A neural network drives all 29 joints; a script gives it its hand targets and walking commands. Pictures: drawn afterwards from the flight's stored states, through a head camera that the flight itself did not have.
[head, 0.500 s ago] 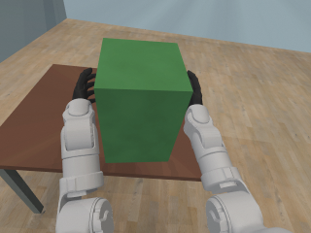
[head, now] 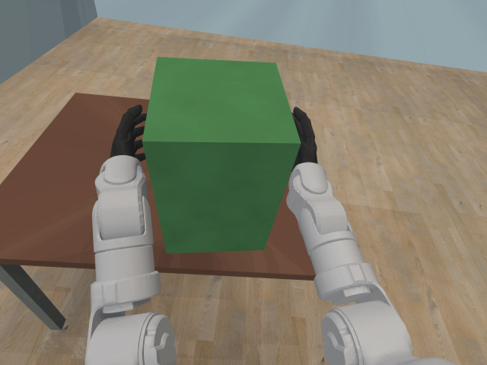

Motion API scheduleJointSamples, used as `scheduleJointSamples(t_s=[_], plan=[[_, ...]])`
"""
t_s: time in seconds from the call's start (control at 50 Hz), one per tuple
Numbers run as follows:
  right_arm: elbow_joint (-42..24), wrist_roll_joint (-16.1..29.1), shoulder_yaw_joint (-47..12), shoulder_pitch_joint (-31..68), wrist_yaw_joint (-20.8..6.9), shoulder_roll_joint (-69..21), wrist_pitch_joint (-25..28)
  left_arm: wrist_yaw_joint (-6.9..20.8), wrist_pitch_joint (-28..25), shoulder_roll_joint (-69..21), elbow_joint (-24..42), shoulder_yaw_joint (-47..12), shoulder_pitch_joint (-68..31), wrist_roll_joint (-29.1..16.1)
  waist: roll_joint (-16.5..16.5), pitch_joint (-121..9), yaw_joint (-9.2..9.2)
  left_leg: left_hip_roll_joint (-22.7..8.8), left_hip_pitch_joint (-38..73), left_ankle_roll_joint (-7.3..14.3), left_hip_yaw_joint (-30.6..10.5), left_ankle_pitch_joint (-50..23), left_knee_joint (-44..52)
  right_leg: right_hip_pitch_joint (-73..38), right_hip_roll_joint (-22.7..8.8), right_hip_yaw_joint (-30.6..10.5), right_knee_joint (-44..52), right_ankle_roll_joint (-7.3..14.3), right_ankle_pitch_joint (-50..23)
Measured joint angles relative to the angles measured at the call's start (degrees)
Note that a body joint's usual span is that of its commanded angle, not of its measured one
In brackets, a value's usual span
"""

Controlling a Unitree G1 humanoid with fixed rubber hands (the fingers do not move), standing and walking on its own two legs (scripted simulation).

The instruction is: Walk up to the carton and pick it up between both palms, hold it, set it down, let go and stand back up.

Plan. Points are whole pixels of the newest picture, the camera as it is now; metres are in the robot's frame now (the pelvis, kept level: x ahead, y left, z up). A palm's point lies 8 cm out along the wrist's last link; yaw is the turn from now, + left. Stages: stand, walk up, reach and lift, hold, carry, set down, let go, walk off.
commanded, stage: hold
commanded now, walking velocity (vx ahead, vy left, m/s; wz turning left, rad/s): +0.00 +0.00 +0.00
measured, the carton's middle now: (217, 165) +0.38 +0.01 +0.15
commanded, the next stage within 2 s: set down in 0.02 s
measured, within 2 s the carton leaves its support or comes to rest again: neither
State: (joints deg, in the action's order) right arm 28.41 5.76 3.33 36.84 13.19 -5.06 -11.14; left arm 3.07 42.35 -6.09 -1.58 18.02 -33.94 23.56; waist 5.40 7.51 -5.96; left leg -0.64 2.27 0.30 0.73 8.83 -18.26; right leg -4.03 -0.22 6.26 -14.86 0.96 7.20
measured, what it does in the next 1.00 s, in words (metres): stands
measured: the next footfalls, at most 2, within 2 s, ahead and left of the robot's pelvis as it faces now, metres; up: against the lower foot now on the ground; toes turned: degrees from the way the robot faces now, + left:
none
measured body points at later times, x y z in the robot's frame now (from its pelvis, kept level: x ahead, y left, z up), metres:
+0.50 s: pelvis +0.02 +0.00 +0.00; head +0.00 +0.04 +0.45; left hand +0.39 +0.14 +0.15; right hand +0.39 -0.13 +0.16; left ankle +0.03 +0.11 -0.75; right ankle +0.03 -0.11 -0.75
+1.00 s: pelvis +0.02 +0.00 +0.00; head +0.02 +0.03 +0.45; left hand +0.41 +0.14 +0.10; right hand +0.40 -0.13 +0.12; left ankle +0.03 +0.11 -0.75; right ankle +0.03 -0.11 -0.75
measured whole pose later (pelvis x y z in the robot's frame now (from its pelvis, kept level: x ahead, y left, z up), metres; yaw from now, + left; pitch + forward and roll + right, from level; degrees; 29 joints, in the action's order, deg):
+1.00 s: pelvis +0.02 +0.00 +0.00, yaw +0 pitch -6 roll -1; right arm 45.1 -4.4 11.7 34.2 9.6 -5.3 13.0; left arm -0.1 18.2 -7.3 -22.8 17.6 -31.6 21.8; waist 4.1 6.0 -2.0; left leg -0.8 -1.9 0.3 0.8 9.4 -17.5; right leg -0.5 -0.2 7.0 -13.2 0.9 7.4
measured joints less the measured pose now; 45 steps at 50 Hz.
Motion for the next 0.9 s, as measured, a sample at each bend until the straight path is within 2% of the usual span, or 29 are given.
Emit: scheduleJointSamples(t_s=[0.06,0.16,0.24,0.38,0.52,0.66,0.9], plan=[[-1.0,0.4,-0.7,-0.5,0.4,0.1,0.0,0.1,-0.1,0.4,0.7,-0.4,0.5,-0.4,-0.3,0.5,-0.13,0.1,-0.1,0.1,-0.2,0.3,-0.4,-0.3,0.0,0.2,0.1,-0.1,0.0],[0.0,-1.0,1.2,-0.1,-0.1,0.0,1.1,-0.6,-2.1,0.9,-2.7,-1.2,-0.8,-1.1,-0.8,-0.1,0.71,0.3,-1.0,0.3,0.0,0.2,-0.3,0.9,-0.3,0.1,-0.1,-0.3,0.1],[-0.3,-2.0,1.8,-0.5,-0.6,0.3,4.2,-1.4,-5.9,0.5,-3.5,-1.8,-0.5,-1.4,-1.3,-1.0,1.24,0.3,-1.1,0.4,0.2,0.5,-0.2,0.8,-0.3,-0.1,0.5,-0.5,0.0],[3.2,-5.6,3.3,-2.2,-2.6,-0.3,10.3,-0.1,-10.6,-1.2,-6.5,-0.6,1.3,0.4,-0.8,-0.9,1.81,0.3,0.8,0.4,0.3,0.7,1.0,-0.7,-0.3,-0.1,1.0,-0.5,0.6],[5.1,-5.9,3.2,-4.7,-3.1,0.0,16.2,-1.8,-16.0,-1.5,-8.5,-2.2,4.6,-1.2,-1.1,0.0,2.8,0.0,-0.5,0.2,0.3,1.3,0.4,0.3,-0.1,0.1,0.9,-0.3,0.9],[7.2,-5.7,2.3,-5.6,-2.7,0.7,20.2,-3.0,-19.4,-1.3,-10.0,-3.1,6.0,-2.4,-1.7,0.6,2.88,-0.3,-3.0,-0.1,-0.3,1.4,-0.2,1.8,0.3,0.8,1.8,0.0,0.5],[13.2,-8.1,5.0,-3.7,-2.7,0.5,22.9,-3.1,-22.4,-1.2,-16.9,-1.4,3.7,-2.1,-1.3,-1.1,3.27,-0.1,-3.3,-0.2,-0.5,0.9,0.5,2.4,0.1,1.1,1.8,0.0,0.5]])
